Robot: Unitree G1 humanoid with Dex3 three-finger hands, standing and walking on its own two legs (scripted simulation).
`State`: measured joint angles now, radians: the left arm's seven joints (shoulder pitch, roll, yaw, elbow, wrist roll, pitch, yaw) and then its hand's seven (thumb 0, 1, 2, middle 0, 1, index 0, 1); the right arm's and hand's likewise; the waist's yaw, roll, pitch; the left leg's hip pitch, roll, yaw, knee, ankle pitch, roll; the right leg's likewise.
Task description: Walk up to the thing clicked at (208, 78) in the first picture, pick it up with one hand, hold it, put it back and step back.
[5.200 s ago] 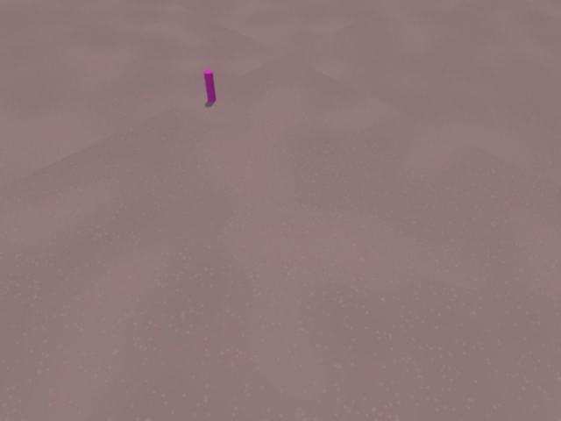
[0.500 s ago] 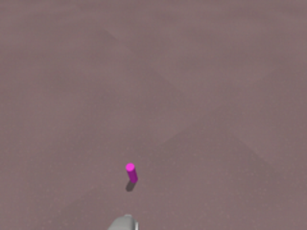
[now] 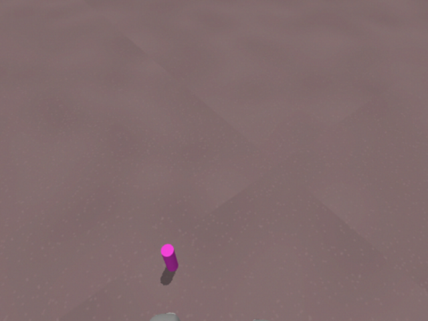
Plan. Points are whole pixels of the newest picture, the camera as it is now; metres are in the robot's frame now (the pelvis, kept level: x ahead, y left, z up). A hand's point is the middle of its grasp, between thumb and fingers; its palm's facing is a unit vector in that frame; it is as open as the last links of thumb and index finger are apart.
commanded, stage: walk up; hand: left
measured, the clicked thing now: (170, 258) +0.44 +0.19 -0.66
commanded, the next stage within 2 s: stand in 1.12 s
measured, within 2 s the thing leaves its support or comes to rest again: neither
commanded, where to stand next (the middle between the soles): +0.08 +0.02 m, yaw +1 degrees
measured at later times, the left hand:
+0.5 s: hand out of the picture +0.12 +0.26 -0.13, palm faces -0.01 -0.95 -0.32, open 7.4 cm
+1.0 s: hand out of the picture +0.08 +0.26 -0.13, palm faces +0.02 -0.95 -0.33, open 7.4 cm
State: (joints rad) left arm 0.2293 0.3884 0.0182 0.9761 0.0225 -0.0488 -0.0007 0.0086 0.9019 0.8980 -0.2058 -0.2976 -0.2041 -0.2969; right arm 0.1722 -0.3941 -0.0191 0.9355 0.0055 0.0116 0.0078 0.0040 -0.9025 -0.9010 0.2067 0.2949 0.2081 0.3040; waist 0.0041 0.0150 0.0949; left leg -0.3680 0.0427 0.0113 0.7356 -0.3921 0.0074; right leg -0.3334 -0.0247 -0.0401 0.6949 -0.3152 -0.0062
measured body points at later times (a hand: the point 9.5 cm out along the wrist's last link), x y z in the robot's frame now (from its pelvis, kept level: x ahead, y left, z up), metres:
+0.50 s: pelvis +0.02 +0.01 +0.03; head +0.02 +0.02 +0.48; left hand +0.12 +0.31 -0.10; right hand +0.11 -0.30 -0.10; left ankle +0.05 +0.13 -0.72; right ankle +0.04 -0.12 -0.72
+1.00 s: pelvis +0.03 +0.01 +0.03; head +0.03 +0.01 +0.48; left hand +0.08 +0.31 -0.11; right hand +0.12 -0.28 -0.10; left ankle +0.05 +0.13 -0.72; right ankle +0.04 -0.12 -0.72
